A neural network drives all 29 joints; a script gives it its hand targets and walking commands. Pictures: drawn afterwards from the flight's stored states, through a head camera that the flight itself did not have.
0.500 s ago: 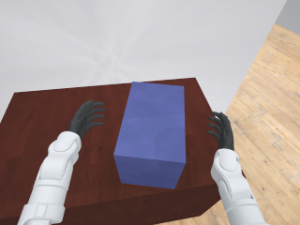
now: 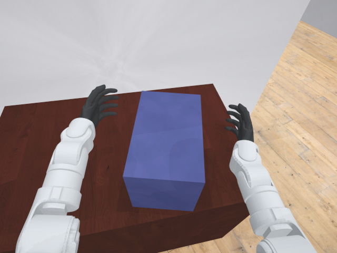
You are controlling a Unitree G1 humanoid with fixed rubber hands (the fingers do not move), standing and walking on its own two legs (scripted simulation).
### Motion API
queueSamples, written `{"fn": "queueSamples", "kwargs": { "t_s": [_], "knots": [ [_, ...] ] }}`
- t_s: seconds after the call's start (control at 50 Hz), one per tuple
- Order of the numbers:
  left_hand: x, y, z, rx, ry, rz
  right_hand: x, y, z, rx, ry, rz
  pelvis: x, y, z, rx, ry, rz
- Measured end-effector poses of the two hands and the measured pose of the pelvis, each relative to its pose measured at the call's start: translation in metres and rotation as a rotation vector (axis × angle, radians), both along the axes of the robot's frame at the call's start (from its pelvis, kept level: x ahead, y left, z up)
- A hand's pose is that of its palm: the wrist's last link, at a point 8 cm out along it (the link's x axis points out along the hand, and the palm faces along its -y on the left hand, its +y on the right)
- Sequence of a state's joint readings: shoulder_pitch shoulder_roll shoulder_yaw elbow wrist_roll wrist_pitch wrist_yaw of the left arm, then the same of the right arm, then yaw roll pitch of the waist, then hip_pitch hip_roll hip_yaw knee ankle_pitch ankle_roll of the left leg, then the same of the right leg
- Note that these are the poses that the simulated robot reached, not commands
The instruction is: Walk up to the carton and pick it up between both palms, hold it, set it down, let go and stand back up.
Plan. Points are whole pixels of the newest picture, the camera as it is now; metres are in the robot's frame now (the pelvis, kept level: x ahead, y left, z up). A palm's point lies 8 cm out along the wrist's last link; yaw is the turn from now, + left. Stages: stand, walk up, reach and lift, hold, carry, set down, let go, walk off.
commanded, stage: reach and lift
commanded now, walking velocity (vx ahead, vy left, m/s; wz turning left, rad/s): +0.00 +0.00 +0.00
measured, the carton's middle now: (167, 150) +0.39 +0.00 -0.03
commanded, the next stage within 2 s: none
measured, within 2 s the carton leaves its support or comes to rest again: neither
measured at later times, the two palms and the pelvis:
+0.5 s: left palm (110, 126) +0.42 +0.16 +0.05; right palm (231, 146) +0.35 -0.16 +0.03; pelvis -0.01 +0.00 +0.00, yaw +0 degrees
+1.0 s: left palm (117, 137) +0.42 +0.14 +0.00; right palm (227, 153) +0.35 -0.16 -0.01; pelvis -0.02 +0.00 -0.01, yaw +0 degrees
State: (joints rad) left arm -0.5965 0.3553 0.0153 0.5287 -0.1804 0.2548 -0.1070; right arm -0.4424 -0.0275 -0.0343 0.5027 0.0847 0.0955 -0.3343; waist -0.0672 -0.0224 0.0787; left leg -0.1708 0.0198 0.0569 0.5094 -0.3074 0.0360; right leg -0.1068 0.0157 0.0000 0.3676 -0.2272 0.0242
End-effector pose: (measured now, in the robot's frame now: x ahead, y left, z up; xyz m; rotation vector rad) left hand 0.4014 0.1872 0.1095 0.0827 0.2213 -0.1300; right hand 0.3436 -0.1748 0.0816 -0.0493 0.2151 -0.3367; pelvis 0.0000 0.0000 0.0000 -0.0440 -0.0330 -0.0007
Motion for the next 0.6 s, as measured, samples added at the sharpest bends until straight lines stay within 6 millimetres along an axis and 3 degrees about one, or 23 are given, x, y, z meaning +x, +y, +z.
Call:
{"fn": "queueSamples", "kwargs": {
  "t_s": [0.14,0.24,0.6],
  "knots": [
    [0.022,-0.008,0.005,0.001,0.006,0.006,0.016,0.000,0.003,0.006,-0.004,0.001,0.001,-0.001,0.000,0.000,0.042,0.001],
    [0.029,-0.013,-0.003,0.010,0.030,0.006,0.024,0.001,0.001,0.009,-0.001,0.001,0.001,-0.001,0.000,0.000,0.062,0.002],
    [0.012,-0.040,-0.089,0.021,0.121,-0.018,0.005,0.015,-0.074,0.091,0.097,-0.033,-0.009,-0.006,-0.004,0.002,0.268,0.001]
  ]
}}
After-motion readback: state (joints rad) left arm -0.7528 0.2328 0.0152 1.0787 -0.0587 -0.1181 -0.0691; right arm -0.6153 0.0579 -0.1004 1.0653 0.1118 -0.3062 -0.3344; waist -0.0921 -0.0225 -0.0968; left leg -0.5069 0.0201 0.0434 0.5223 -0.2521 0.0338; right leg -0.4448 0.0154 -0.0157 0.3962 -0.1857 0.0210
